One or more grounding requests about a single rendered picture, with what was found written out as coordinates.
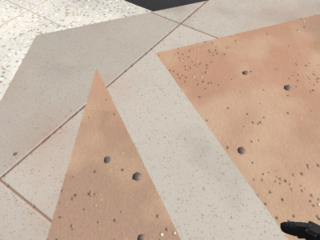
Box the right robot hand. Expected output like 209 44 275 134
280 221 320 240

